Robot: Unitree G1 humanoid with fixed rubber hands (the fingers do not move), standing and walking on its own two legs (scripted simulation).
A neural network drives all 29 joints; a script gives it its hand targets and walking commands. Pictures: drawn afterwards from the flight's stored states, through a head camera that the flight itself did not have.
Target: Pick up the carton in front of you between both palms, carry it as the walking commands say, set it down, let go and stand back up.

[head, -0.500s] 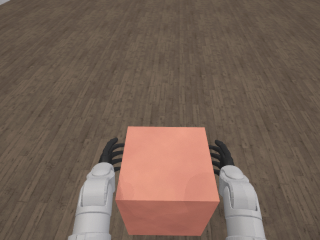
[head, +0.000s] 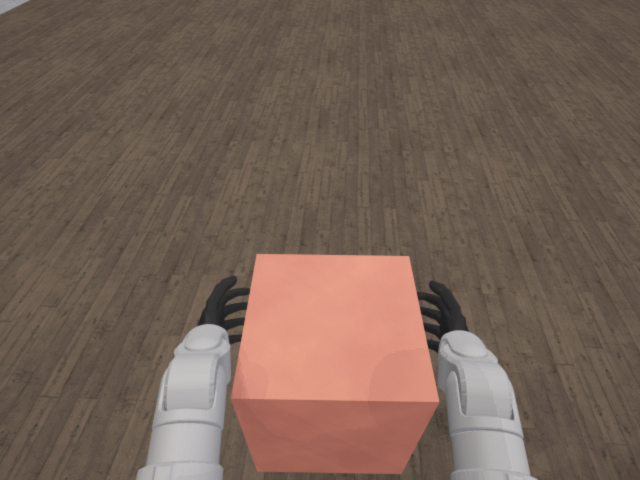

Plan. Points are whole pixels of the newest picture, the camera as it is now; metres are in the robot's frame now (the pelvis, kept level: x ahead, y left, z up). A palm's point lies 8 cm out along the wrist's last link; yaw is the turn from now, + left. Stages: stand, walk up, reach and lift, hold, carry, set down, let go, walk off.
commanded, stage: carry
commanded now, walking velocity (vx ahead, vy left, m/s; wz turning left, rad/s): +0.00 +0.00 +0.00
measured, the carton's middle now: (330, 366) +0.29 +0.00 -0.04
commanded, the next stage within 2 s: hold in 0.54 s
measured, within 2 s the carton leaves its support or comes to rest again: neither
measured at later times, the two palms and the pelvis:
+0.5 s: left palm (217, 340) +0.28 +0.14 +0.04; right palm (458, 346) +0.28 -0.16 +0.04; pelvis -0.01 -0.01 +0.00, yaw +0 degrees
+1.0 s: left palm (237, 332) +0.30 +0.12 +0.02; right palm (472, 362) +0.26 -0.17 +0.03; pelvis -0.04 +0.02 +0.00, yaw -9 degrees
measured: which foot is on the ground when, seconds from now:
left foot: down 0.00-1.00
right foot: down 0.00-1.00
